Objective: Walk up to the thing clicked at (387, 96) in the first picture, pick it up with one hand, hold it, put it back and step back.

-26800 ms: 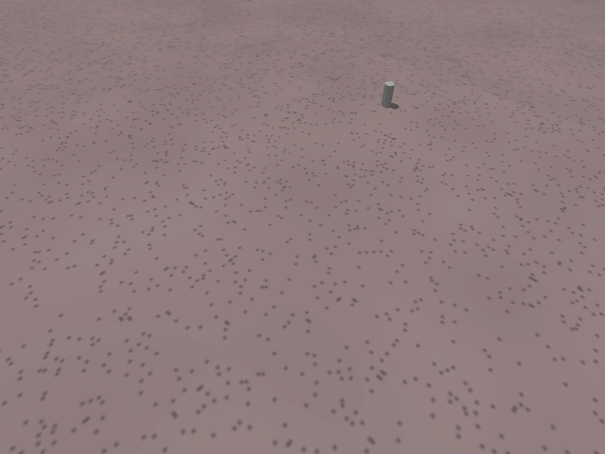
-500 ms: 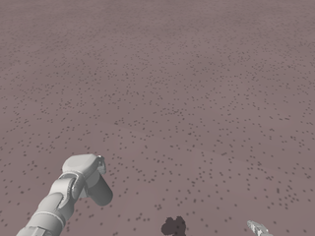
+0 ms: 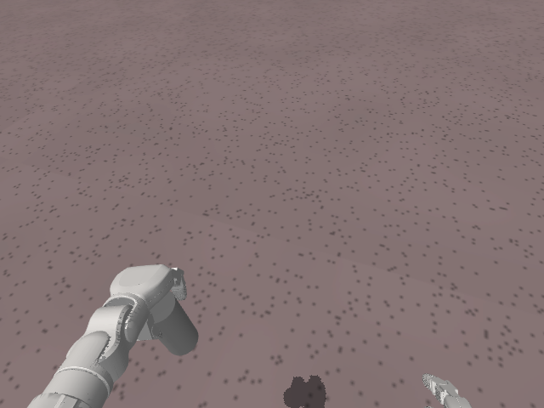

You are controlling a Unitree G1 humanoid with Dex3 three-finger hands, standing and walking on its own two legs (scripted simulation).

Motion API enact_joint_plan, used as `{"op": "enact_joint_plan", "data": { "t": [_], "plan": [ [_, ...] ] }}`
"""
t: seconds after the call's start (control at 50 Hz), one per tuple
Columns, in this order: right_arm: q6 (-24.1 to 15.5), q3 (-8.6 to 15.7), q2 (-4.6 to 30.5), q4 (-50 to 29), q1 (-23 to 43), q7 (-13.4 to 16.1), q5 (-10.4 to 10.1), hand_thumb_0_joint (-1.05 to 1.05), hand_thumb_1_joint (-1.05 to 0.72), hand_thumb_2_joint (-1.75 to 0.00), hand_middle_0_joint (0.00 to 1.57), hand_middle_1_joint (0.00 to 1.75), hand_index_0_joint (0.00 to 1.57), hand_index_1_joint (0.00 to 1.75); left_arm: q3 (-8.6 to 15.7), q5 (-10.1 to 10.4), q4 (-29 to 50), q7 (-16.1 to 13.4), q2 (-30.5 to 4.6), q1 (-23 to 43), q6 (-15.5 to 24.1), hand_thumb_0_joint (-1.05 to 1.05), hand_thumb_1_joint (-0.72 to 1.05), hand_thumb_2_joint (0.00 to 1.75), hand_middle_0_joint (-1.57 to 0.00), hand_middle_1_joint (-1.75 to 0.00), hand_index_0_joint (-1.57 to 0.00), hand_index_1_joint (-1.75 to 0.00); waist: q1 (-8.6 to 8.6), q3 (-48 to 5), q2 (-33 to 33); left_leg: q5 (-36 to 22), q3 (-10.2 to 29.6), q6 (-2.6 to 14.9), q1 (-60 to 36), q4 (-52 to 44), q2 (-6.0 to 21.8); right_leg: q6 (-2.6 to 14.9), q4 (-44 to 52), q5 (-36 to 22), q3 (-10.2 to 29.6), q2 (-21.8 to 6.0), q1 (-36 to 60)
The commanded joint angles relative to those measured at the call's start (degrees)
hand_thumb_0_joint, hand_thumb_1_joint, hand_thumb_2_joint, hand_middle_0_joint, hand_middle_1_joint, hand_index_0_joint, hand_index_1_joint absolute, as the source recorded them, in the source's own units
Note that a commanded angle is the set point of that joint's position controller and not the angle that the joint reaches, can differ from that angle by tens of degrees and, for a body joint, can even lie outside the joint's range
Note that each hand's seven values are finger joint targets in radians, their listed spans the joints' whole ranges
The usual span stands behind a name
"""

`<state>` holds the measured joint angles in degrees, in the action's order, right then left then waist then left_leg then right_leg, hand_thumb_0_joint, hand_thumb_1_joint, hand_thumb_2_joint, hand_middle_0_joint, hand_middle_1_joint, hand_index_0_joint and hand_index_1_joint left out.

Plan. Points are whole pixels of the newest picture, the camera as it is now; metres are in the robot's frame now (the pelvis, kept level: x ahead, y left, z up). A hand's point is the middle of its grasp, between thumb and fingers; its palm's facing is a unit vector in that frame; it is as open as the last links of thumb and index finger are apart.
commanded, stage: hold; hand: left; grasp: from above
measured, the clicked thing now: (170, 324) +0.31 +0.22 -0.11
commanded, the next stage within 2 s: crouch in 0.32 s
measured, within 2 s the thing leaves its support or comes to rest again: neither
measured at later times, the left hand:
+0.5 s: hand (154, 307) +0.30 +0.22 -0.03, palm faces -0.44 -0.07 -0.90, open 9.0 cm
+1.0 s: hand (175, 333) +0.32 +0.23 -0.18, palm faces -0.43 +0.02 -0.90, open 9.1 cm
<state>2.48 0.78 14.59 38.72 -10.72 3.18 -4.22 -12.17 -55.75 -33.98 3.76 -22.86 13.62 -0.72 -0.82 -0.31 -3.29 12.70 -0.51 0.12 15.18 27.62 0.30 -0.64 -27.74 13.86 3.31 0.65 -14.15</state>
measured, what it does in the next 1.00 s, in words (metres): lowers itself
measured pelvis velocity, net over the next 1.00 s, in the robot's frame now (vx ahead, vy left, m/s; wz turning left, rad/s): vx -0.02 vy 0.00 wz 0.01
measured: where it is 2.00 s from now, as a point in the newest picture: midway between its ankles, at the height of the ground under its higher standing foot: outside the picture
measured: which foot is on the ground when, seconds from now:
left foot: down 0.00-1.00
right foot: down 0.00-1.00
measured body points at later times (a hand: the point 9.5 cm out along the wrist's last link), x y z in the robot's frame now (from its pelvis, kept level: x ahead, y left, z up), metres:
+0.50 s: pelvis +0.01 +0.00 +0.00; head +0.02 -0.02 +0.45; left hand +0.32 +0.22 +0.02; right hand +0.16 -0.25 -0.11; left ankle +0.02 +0.12 -0.74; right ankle +0.01 -0.13 -0.74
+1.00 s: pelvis -0.02 +0.00 -0.07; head +0.07 +0.02 +0.37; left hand +0.34 +0.22 -0.13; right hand +0.07 -0.28 -0.19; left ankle +0.02 +0.12 -0.74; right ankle +0.01 -0.13 -0.74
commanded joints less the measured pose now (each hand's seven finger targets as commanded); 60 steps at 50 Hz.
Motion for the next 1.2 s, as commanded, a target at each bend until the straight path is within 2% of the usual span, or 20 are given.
{"op": "enact_joint_plan", "data": {
  "t": [0.0, 0.2, 0.24, 0.32, 0.4, 0.42, 0.48, 0.52, 0.56, 0.62, 0.68, 0.7, 0.82, 0.86, 0.9, 0.96, 1.02, 1.08, 1.1, 1.18],
  "plan": [
    [-2.11, 2.65, 7.26, -8.31, 5.32, 0.76, 0.09, 0.0, -0.91, -0.9, 0.2, 0.3, 0.2, 0.3, 5.93, 0.14, 11.65, -2.77, -11.38, 19.1, -0.41, 0.0, 0.55, 0.9, -0.92, -0.87, -0.95, -0.86, 0.4, -13.9, 2.14, -10.59, -0.94, 0.91, -8.55, -3.08, -1.32, 1.04, 4.53, -9.43, -1.7, 1.4, 1.28],
    [-1.6, 2.6, 7.08, -8.1, 5.2, 0.88, 0.13, 0.0, -0.91, -0.9, 0.2, 0.3, 0.2, 0.3, 7.86, -0.16, 12.0, -3.16, -13.47, 21.24, 0.1, 0.0, 0.56, 0.9, -0.93, -0.87, -0.95, -0.85, 0.19, -14.43, 1.09, -10.51, -1.15, 1.0, -8.74, -3.14, -1.67, 0.96, 4.94, -9.51, -1.5, 1.13, 1.66],
    [-1.65, 2.84, 7.08, -8.13, 5.38, 0.8, 0.21, 0.0, -0.91, -0.9, 0.2, 0.3, 0.2, 0.3, 5.85, -0.2, 13.97, -3.16, -11.61, 22.15, 0.09, 0.0, 0.59, 0.91, -0.93, -0.9, -0.96, -0.87, 0.79, -15.51, 1.44, -11.3, -1.1, 1.02, -9.66, -2.94, -1.55, 0.93, 4.68, -10.51, -1.59, 1.16, 1.86],
    [-1.38, 3.02, 7.32, -7.88, 5.06, 0.72, 0.22, 0.0, -0.91, -0.91, 0.2, 0.3, 0.2, 0.3, 7.51, -0.21, 11.12, -3.65, -12.92, 20.21, -0.36, 0.0, 0.56, 0.94, -0.95, -0.87, -0.96, -0.86, 0.17, -14.41, 0.98, -12.12, -0.81, 0.79, -9.17, -3.33, -1.32, 1.19, 4.59, -10.81, -1.99, 1.32, 2.03],
    [-1.27, 2.96, 7.16, -8.22, 5.19, 0.7, 0.17, 0.0, -0.93, -0.92, 0.2, 0.3, 0.2, 0.3, 7.26, -0.59, 11.98, -3.21, -13.25, 21.48, 0.02, 0.0, 0.64, 0.86, -0.96, -0.94, -1.01, -0.89, 0.15, -14.18, 1.45, -10.71, -1.09, 1.09, -8.58, -3.3, -1.66, 0.92, 5.23, -9.96, -1.62, 0.93, 2.14],
    [-1.26, 3.03, 7.18, -8.34, 5.13, 0.61, 0.13, 0.0, -0.89, -0.9, 0.2, 0.3, 0.2, 0.3, 6.75, -0.45, 12.58, -3.14, -12.48, 20.49, 0.02, 0.0, 0.56, 0.86, -0.88, -0.92, -0.93, -0.87, 0.06, -15.39, 1.5, -11.68, -0.98, 0.98, -9.24, -3.27, -1.58, 1.03, 4.81, -10.73, -1.64, 0.98, 2.78],
    [-1.01, 3.21, 7.25, -8.29, 4.61, 0.56, 0.04, 0.0, -0.9, -0.9, 0.2, 0.3, 0.2, 0.3, 7.04, -0.41, 11.21, -3.38, -11.89, 17.85, 0.28, 0.0, 0.52, 0.92, -0.86, -0.91, -0.89, -0.89, 0.22, -14.65, 2.46, -13.05, -0.98, 1.03, -8.86, -2.98, -1.43, 1.05, 4.38, -12.02, -2.05, 1.24, 2.76],
    [-0.75, 3.18, 7.2, -8.23, 4.48, 0.5, 0.17, 0.0, -0.9, -0.9, 0.2, 0.3, 0.2, 0.3, 5.59, -0.84, 9.77, -4.16, -10.32, 17.19, 0.66, 0.0, 0.51, 0.91, -0.87, -0.9, -0.89, -0.88, 1.06, -12.85, 3.84, -12.83, -0.69, 1.04, -8.25, -2.79, -1.45, 1.0, 4.37, -12.0, -2.13, 1.23, 1.55],
    [-0.53, 3.41, 7.21, -7.82, 3.67, 0.48, 0.28, 0.0, -0.9, -0.9, 0.2, 0.3, 0.2, 0.3, 6.78, -1.57, 8.69, -5.62, -11.39, 17.56, 1.45, 0.0, 0.49, 0.9, -0.85, -0.9, -0.88, -0.87, 1.14, -12.98, 4.02, -12.25, -0.98, 1.22, -7.54, -2.05, -1.72, 0.79, 4.16, -11.9, -2.02, 0.94, 0.55],
    [-0.15, 3.43, 7.19, -6.84, 2.71, 0.07, 0.85, 0.0, -0.9, -0.9, 0.2, 0.3, 0.2, 0.3, 5.79, -2.98, 3.38, -9.07, -9.25, 17.8, 2.15, 0.0, 0.47, 0.91, -0.84, -0.89, -0.86, -0.87, 2.18, -11.27, 5.49, -10.84, -0.98, 1.13, -5.33, -0.56, -1.96, 0.66, 3.07, -10.93, -1.89, 0.58, -1.61],
    [0.09, 4.07, 7.77, -5.34, 0.71, -0.48, 1.62, 0.0, -0.9, -0.9, 0.2, 0.3, 0.2, 0.3, 6.22, -4.5, -1.23, -13.18, -9.84, 21.2, 2.7, 0.0, 0.48, 0.91, -0.83, -0.92, -0.86, -0.89, 2.67, -12.68, 3.73, -9.98, -0.91, 0.77, -2.46, 2.6, -1.79, 0.99, 0.08, -9.73, -2.08, 0.59, -5.11],
    [0.14, 4.32, 7.9, -4.96, 0.08, -0.75, 1.84, 0.0, -0.89, -0.9, 0.2, 0.3, 0.2, 0.3, 4.82, -5.05, -2.58, -14.3, -8.45, 22.97, 2.79, 0.0, 0.5, 0.92, -0.85, -0.92, -0.87, -0.89, 3.4, -13.75, 3.47, -9.63, -0.8, 0.65, -2.13, 3.85, -1.69, 1.08, -1.2, -9.48, -2.13, 0.7, -6.94],
    [-0.82, 5.68, 8.36, -1.82, -4.71, -2.14, 3.46, 0.0, -0.9, -0.9, 0.2, 0.3, 0.2, 0.3, 4.83, -8.81, -10.78, -20.95, -7.2, 30.47, 3.91, 0.0, 0.56, 1.01, -0.89, -1.0, -0.92, -0.97, 5.26, -21.41, 1.84, -8.78, -0.24, 0.39, 8.73, 17.97, -1.19, 1.51, -14.0, -8.16, -2.63, 0.92, -19.85],
    [-1.17, 6.15, 8.82, -1.83, -6.07, -2.49, 3.95, 0.0, -0.9, -0.9, 0.2, 0.3, 0.2, 0.3, 6.38, -10.11, -14.37, -23.25, -8.01, 30.34, 4.03, 0.0, 0.58, 0.98, -0.9, -0.99, -0.94, -0.96, 4.8, -22.84, 0.7, -6.98, -0.2, 0.3, 13.79, 22.16, -1.0, 1.99, -18.3, -6.13, -2.9, 1.09, -24.4],
    [-1.8, 6.51, 9.2, -1.48, -6.32, -2.68, 4.53, 0.0, -0.9, -0.9, 0.2, 0.3, 0.2, 0.3, 5.62, -10.7, -17.7, -25.09, -6.4, 33.78, 4.18, 0.0, 0.61, 0.97, -0.9, -1.04, -0.94, -0.99, 5.88, -24.09, -0.45, -5.09, 0.32, 0.2, 18.5, 26.67, -0.56, 2.39, -23.36, -3.78, -3.59, 1.58, -31.85],
    [-2.52, 6.72, 9.72, -1.25, -7.56, -2.5, 5.08, 0.0, -0.9, -0.9, 0.2, 0.3, 0.2, 0.3, 8.18, -11.47, -21.56, -27.5, -9.62, 36.57, 3.83, 0.0, 0.62, 0.99, -0.9, -1.06, -0.95, -1.01, 5.46, -28.41, -1.32, -0.87, 0.58, 0.3, 26.87, 32.61, -0.84, 2.5, -29.87, -0.47, -4.13, 1.69, -37.91],
    [-3.25, 6.73, 9.83, -0.73, -8.09, -2.19, 5.77, 0.0, -0.9, -0.9, 0.2, 0.3, 0.2, 0.3, 7.99, -11.42, -24.77, -28.69, -8.67, 38.26, 3.28, 0.0, 0.62, 0.99, -0.91, -1.02, -0.95, -0.98, 6.66, -31.85, -2.5, 1.99, 1.34, 0.49, 33.04, 38.25, -0.57, 2.87, -36.43, 2.22, -4.68, 1.94, -45.61],
    [-3.79, 6.91, 10.48, -0.6, -8.67, -1.72, 6.09, 0.0, -0.9, -0.9, 0.2, 0.3, 0.2, 0.3, 10.44, -11.39, -23.87, -29.01, -13.17, 41.74, 3.16, 0.0, 0.6, 0.96, -0.9, -0.99, -0.94, -0.95, 6.33, -37.4, -3.17, 5.17, 1.85, 0.74, 39.31, 43.54, -0.52, 2.94, -41.98, 4.5, -4.99, 1.93, -50.04],
    [-3.87, 6.8, 10.43, -0.81, -8.66, -1.74, 6.23, 0.0, -0.9, -0.9, 0.2, 0.3, 0.2, 0.3, 10.24, -11.15, -25.43, -28.72, -12.6, 40.27, 3.03, 0.0, 0.62, 0.95, -0.91, -1.0, -0.95, -0.96, 6.65, -38.81, -3.09, 5.64, 1.86, 0.86, 41.18, 45.18, -0.65, 2.95, -43.76, 4.78, -5.08, 1.81, -51.13],
    [-4.43, 6.82, 11.1, -0.23, -9.14, -1.59, 6.93, 0.0, -0.9, -0.9, 0.2, 0.3, 0.2, 0.3, 10.89, -10.45, -27.84, -28.04, -13.46, 43.05, 3.08, 0.0, 0.57, 0.96, -0.89, -0.98, -0.93, -0.94, 8.23, -39.75, -3.69, 10.45, 3.47, 0.62, 46.87, 49.94, -0.25, 3.02, -49.48, 9.34, -5.78, 1.5, -60.82]
  ]
}}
